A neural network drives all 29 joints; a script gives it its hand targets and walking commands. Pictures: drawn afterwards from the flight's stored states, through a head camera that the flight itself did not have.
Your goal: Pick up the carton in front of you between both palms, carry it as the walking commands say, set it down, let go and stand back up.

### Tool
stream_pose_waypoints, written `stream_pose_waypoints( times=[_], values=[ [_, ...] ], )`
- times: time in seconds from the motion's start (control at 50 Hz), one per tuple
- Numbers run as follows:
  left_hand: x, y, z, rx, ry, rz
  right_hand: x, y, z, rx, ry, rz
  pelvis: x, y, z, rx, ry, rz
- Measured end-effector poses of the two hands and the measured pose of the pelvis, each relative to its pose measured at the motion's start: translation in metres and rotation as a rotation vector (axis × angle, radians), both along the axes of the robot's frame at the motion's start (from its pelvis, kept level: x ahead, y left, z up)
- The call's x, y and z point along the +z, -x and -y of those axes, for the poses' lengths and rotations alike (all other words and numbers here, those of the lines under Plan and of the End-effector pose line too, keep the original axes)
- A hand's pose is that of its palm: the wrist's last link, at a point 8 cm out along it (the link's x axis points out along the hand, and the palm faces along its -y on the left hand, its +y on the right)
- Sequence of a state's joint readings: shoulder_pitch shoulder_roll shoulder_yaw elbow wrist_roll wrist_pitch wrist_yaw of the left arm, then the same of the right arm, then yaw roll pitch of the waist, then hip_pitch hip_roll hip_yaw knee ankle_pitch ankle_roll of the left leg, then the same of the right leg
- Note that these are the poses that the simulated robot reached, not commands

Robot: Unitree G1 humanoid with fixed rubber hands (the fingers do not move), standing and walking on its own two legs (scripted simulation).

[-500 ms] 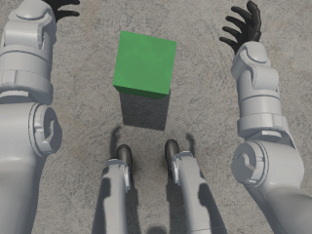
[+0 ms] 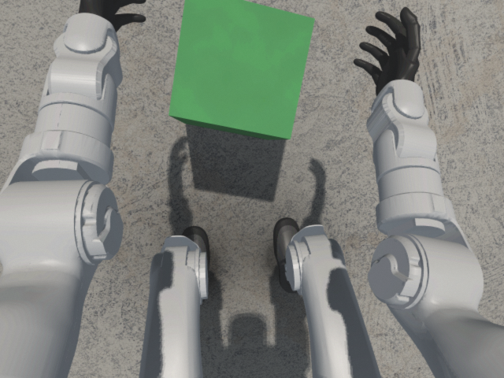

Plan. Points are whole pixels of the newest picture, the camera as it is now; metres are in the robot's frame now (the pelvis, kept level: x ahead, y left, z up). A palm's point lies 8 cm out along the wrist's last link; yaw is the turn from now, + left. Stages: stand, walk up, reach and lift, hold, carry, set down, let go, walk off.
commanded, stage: reach and lift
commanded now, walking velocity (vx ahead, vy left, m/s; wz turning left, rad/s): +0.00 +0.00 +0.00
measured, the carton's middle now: (237, 81) +0.54 +0.01 -0.42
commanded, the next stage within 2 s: none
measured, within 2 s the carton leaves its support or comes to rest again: leaves its support in 1.36 s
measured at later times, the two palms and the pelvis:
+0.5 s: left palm (139, 63) +0.55 +0.19 -0.35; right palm (336, 98) +0.50 -0.17 -0.35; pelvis -0.05 +0.00 -0.16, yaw +0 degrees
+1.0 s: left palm (156, 58) +0.56 +0.16 -0.34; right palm (322, 91) +0.51 -0.15 -0.35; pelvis -0.05 +0.00 -0.17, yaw +0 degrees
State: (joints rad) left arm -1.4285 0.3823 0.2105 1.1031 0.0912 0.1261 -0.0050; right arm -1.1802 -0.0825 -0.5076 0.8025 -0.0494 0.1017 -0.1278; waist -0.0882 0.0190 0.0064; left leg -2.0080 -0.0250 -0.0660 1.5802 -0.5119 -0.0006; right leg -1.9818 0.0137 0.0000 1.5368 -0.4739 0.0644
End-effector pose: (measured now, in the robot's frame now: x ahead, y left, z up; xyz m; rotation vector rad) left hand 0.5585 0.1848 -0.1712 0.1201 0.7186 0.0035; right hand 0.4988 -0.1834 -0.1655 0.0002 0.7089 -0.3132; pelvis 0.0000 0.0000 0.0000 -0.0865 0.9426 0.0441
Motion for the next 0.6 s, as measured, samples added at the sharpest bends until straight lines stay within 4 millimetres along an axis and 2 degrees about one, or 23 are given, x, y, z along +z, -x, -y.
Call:
stream_pose_waypoints(
  times=[0.12, 0.26, 0.36, 0.46, 0.52, 0.6],
  values=[
    [-0.061, 0.003, -0.008, 0.014, -0.014, 0.034, -0.060, 0.000, 0.003, 0.013, 0.001, 0.014, -0.064, 0.023, 0.003, -0.005, 0.001, 0.066],
    [-0.102, 0.002, -0.004, 0.002, -0.004, 0.029, -0.104, -0.001, 0.001, 0.021, -0.012, -0.001, -0.119, 0.048, 0.003, -0.007, 0.002, 0.175],
    [-0.132, 0.004, -0.001, -0.009, 0.006, -0.001, -0.137, -0.001, -0.005, 0.038, -0.025, -0.029, -0.142, 0.057, 0.002, -0.008, 0.001, 0.235],
    [-0.166, 0.008, -0.001, -0.013, 0.004, -0.022, -0.171, 0.001, -0.009, 0.047, -0.031, -0.051, -0.155, 0.058, 0.001, -0.009, -0.005, 0.297],
    [-0.178, 0.009, 0.000, -0.018, -0.001, -0.027, -0.182, 0.001, -0.009, 0.045, -0.029, -0.056, -0.160, 0.053, 0.001, -0.008, -0.008, 0.317],
    [-0.179, -0.002, 0.003, -0.028, -0.003, -0.006, -0.184, -0.008, -0.007, 0.045, -0.025, -0.044, -0.166, 0.046, 0.001, -0.010, -0.005, 0.320]
  ],
)
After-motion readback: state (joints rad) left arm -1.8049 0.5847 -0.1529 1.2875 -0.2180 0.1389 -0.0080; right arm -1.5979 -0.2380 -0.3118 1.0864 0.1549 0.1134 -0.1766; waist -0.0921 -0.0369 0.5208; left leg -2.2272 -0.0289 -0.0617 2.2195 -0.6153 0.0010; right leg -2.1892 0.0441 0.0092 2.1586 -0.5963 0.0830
